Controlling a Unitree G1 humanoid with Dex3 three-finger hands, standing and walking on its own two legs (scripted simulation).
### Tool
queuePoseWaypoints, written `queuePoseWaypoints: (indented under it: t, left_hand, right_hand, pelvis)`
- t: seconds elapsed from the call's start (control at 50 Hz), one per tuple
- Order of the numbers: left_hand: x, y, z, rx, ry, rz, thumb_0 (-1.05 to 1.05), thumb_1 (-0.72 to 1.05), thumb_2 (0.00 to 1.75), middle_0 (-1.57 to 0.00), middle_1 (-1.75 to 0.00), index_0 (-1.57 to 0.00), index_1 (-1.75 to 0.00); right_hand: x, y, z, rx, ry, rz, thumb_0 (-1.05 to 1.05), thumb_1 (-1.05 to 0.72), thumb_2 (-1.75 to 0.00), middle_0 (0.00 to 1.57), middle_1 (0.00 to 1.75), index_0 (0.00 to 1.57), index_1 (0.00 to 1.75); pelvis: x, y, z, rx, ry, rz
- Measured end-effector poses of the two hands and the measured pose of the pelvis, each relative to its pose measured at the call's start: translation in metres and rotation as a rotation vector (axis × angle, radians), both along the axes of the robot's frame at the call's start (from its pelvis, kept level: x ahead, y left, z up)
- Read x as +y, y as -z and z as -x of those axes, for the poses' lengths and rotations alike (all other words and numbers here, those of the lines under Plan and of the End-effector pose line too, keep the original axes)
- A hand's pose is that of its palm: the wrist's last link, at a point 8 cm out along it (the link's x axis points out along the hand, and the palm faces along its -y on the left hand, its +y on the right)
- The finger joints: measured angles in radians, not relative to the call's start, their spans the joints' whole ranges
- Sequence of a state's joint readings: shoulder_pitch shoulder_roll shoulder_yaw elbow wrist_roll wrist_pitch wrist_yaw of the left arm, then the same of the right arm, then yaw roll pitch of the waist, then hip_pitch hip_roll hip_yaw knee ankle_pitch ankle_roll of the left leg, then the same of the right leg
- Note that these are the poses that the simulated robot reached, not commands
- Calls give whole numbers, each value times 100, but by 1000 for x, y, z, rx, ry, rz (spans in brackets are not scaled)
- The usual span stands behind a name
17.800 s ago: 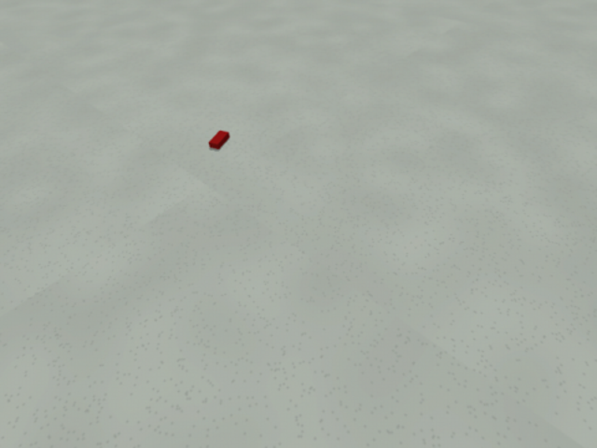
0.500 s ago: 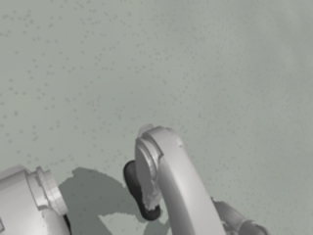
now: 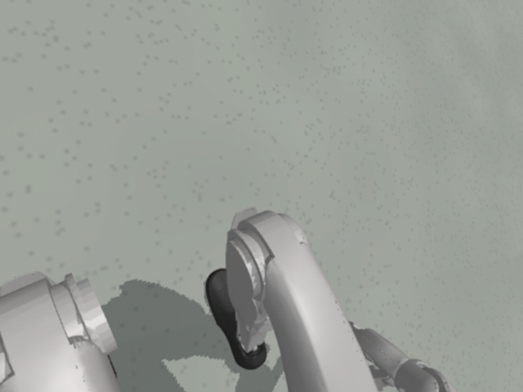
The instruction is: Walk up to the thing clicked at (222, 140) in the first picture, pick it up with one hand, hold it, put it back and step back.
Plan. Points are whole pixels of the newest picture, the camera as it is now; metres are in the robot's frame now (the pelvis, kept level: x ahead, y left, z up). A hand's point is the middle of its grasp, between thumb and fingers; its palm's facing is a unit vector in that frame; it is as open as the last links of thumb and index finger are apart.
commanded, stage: close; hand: left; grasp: from above
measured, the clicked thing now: out of the picture +0.43 +0.37 -0.28
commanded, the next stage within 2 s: settle in 1.14 s
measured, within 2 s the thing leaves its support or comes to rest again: leaves its support in 1.56 s
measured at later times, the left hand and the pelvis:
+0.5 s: hand out of the picture +0.41 +0.35 -0.25, palm faces -0.45 -0.19 -0.87, open 11.4 cm; pelvis +0.00 +0.00 +0.00, yaw +0 degrees
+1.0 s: hand out of the picture +0.42 +0.35 -0.25, palm faces -0.43 -0.18 -0.88, open 9.1 cm; pelvis +0.00 +0.00 +0.00, yaw +0 degrees
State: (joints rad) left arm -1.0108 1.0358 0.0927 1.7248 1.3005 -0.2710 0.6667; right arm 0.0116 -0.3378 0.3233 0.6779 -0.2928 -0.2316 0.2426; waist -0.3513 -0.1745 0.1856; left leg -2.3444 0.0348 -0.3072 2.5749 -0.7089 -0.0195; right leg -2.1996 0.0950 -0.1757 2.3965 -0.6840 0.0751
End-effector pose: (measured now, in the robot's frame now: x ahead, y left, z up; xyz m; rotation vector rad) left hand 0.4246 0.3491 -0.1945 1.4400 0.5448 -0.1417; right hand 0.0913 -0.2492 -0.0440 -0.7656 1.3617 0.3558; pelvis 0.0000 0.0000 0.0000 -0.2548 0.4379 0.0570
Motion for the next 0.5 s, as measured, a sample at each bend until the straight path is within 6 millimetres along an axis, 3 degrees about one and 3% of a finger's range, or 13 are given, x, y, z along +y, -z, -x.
queuePoseWaypoints:
  t: [0.22, 0.5]
  left_hand:
    - [11, 8, 8, 62, -102, 3, 0, -26, 79, -28, -84, -28, -83]
    - [8, 0, 7, 53, -33, 33, 0, -8, 68, -38, -79, -41, -76]
  right_hand:
    - [-3, -6, 11, 23, 12, 2, 0, -90, -89, 20, 30, 20, 29]
    - [2, 0, 7, 29, 21, 1, 0, -90, -89, 20, 30, 20, 29]
  pelvis:
    - [-1, -2, 0, 11, 0, -3]
    - [-1, -4, -2, 10, 1, 1]
